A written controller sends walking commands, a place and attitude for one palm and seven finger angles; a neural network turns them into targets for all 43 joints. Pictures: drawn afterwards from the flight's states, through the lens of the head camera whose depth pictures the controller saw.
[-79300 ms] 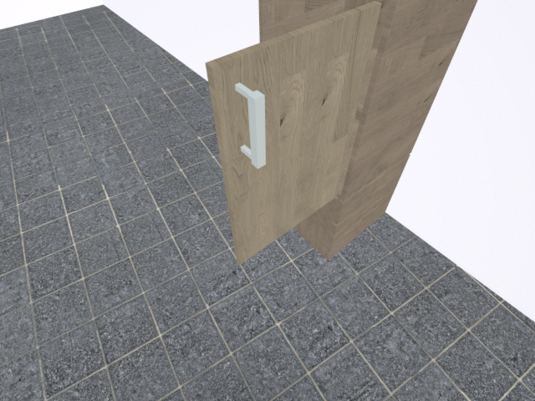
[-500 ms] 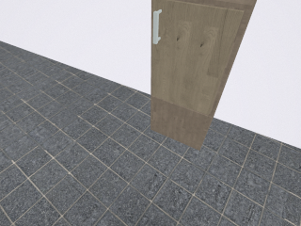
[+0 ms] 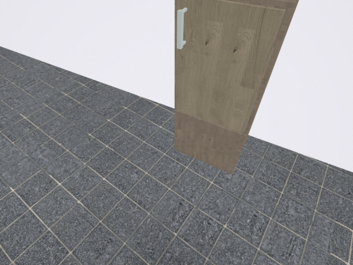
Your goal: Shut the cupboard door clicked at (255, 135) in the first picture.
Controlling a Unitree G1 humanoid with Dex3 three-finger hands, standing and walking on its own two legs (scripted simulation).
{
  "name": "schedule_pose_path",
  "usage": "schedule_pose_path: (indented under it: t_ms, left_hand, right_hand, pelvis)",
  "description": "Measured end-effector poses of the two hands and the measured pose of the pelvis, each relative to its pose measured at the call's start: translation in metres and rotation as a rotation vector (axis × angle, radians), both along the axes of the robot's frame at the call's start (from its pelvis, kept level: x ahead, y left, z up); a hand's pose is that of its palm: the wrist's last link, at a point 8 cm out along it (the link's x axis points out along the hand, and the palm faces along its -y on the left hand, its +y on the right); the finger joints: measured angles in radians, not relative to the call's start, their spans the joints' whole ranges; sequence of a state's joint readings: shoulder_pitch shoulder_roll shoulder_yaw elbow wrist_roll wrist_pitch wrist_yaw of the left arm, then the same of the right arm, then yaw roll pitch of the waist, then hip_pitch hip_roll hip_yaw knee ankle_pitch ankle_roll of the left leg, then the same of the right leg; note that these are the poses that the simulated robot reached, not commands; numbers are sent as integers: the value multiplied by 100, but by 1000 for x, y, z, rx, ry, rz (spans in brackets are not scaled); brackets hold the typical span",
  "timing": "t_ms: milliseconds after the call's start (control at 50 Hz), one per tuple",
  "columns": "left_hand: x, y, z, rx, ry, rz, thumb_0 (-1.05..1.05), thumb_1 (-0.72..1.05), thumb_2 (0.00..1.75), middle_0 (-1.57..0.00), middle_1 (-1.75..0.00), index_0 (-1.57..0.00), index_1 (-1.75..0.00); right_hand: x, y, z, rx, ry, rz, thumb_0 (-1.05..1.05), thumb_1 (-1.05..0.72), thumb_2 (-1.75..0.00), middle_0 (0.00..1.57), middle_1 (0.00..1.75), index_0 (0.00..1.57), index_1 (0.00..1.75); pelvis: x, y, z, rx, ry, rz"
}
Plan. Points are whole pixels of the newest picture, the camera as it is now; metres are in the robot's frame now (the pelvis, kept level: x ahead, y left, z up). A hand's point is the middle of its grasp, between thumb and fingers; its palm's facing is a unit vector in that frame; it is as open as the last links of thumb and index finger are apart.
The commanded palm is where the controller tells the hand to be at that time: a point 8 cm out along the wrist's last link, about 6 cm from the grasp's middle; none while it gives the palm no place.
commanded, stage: look to check the result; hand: left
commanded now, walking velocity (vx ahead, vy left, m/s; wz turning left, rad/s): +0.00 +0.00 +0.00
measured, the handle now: (182, 28) +0.96 +0.03 +0.13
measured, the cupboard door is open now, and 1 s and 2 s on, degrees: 1 1 1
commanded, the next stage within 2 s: stand and wait in 0.32 s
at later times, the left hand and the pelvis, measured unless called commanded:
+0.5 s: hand out of the picture -0.01 +0.15 -0.18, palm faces +0.05 -0.98 -0.17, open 7.4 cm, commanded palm none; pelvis +0.01 +0.00 +0.00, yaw +0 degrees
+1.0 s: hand out of the picture -0.01 +0.15 -0.17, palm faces +0.05 -0.98 -0.18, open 7.4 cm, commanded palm none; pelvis +0.02 -0.01 +0.00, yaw +0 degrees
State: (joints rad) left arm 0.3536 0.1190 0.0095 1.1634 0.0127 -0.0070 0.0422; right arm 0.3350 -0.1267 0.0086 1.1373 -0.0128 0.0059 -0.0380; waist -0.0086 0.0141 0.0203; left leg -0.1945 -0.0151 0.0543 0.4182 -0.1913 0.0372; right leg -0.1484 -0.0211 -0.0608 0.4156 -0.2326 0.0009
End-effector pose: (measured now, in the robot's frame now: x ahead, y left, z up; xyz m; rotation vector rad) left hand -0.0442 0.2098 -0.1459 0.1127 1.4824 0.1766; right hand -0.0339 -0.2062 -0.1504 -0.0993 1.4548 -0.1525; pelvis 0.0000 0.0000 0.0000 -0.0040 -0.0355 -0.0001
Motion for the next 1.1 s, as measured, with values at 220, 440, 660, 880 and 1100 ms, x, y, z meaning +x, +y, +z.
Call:
schedule_pose_path:
  t_ms: [220, 440, 660, 880, 1100]
  left_hand:
    - [10, -1, 1, 1, -5, -5, 0, 90, 90, -20, -30, -20, -30]
    - [25, -8, 0, -12, -31, -10, 0, 90, 90, -20, -30, -20, -30]
    - [29, -9, 0, -11, -29, -5, 0, 90, 90, -20, -30, -20, -30]
    - [26, -9, 1, -5, -15, -2, 0, 90, 90, -20, -30, -20, -30]
    - [27, -10, 1, -4, -14, 1, 0, 90, 90, -20, -30, -20, -30]
  right_hand:
    - [13, -1, 0, 4, -11, 9, 0, -91, -90, 20, 30, 20, 30]
    - [26, -2, 0, 4, -30, 15, 1, -91, -90, 20, 30, 20, 30]
    - [29, -7, 1, -3, -21, 17, 1, -91, -90, 20, 30, 20, 30]
    - [31, -10, 2, -6, -15, 20, 0, -91, -90, 20, 30, 20, 30]
    - [36, -12, 2, -8, -17, 25, 0, -91, -90, 20, 30, 20, 30]
  pelvis:
    - [5, -1, 1, 0, 1, 0]
    - [11, -3, 1, 2, 1, 0]
    - [16, -6, 2, 2, 1, 3]
    - [19, -8, 2, 1, 1, 4]
    - [21, -9, 2, 1, 0, 7]
